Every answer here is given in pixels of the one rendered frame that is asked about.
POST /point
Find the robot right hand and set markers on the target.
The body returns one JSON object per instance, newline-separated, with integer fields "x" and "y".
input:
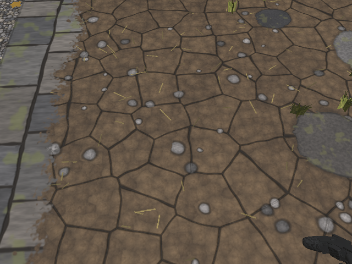
{"x": 336, "y": 246}

